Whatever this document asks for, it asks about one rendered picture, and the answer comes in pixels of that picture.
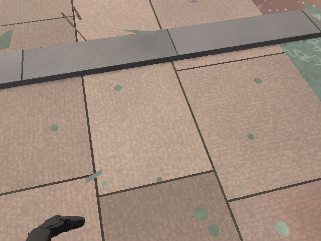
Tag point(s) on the left robot hand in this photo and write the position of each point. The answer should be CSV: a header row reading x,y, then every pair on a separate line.
x,y
55,226

